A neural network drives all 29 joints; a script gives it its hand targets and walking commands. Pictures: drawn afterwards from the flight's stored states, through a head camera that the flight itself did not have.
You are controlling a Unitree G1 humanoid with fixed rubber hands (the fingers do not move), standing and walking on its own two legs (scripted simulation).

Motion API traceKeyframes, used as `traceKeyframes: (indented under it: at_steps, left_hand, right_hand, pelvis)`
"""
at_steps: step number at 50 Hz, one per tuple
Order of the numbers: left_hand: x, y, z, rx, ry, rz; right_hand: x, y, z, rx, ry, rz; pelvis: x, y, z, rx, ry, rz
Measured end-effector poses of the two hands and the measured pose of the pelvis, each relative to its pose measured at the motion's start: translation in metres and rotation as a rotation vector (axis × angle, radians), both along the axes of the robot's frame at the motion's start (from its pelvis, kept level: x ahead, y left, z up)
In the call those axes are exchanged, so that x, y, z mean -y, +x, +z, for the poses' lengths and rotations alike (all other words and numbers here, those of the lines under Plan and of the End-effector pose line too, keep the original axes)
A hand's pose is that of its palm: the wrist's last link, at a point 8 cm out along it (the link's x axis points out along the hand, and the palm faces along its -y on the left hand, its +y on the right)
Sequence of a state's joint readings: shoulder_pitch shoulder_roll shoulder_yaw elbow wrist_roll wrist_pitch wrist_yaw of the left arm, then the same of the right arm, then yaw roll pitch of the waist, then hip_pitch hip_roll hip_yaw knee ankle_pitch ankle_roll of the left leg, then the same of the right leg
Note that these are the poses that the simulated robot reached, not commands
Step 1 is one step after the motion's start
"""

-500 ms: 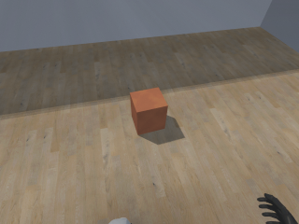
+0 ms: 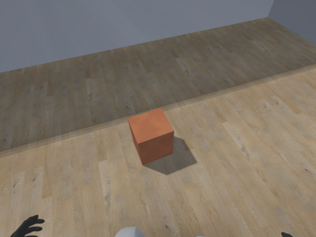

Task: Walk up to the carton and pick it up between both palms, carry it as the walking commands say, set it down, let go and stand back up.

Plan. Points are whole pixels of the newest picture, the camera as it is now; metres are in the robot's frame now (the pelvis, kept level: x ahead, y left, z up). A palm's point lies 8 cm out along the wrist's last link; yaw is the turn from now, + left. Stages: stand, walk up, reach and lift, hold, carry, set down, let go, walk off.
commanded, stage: walk up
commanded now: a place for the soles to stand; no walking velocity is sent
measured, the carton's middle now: (151, 137) +0.80 +0.08 -0.62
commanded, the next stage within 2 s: none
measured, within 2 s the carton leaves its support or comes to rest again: neither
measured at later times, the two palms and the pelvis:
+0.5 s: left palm (44, 175) +0.30 +0.37 -0.08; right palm (284, 202) +0.22 -0.32 -0.07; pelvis +0.19 +0.04 -0.01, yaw -3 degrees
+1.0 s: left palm (53, 155) +0.39 +0.39 -0.12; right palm (243, 143) +0.41 -0.27 -0.08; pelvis +0.30 +0.07 -0.01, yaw -5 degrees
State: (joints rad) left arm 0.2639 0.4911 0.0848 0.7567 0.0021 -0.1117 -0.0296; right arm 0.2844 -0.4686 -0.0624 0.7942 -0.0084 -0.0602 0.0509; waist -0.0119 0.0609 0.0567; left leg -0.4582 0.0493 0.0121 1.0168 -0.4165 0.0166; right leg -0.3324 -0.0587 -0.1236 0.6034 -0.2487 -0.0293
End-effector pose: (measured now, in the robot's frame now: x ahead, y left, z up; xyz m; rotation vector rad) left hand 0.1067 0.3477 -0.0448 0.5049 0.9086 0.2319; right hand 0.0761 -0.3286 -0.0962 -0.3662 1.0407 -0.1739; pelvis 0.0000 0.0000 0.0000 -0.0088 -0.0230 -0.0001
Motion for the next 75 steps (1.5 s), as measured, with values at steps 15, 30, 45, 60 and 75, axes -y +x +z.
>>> traceKeyframes:
  at_steps: [15,30,45,60,75]
  left_hand:
    - [-0.043,0.067,-0.045,-0.166,-0.073,0.020]
    - [-0.029,0.223,-0.018,-0.036,-0.027,-0.044]
    - [-0.052,0.265,-0.065,-0.203,-0.071,0.021]
    - [-0.030,0.332,-0.053,-0.183,-0.099,-0.006]
    - [-0.012,0.377,-0.031,-0.145,-0.111,-0.065]
  right_hand:
    - [-0.029,0.140,0.042,0.125,-0.108,0.003]
    - [-0.023,0.194,0.006,0.002,-0.054,-0.063]
    - [-0.063,0.320,0.011,0.086,-0.090,-0.034]
    - [-0.052,0.345,0.018,0.056,-0.070,-0.114]
    - [-0.035,0.305,0.021,-0.038,-0.092,-0.183]
  pelvis:
    - [-0.047,0.114,-0.003,0.002,0.020,-0.031]
    - [-0.037,0.219,-0.006,-0.002,-0.002,-0.046]
    - [-0.068,0.288,-0.015,0.008,0.006,-0.078]
    - [-0.059,0.313,0.002,0.004,0.006,-0.106]
    - [-0.050,0.319,0.014,-0.004,0.020,-0.098]
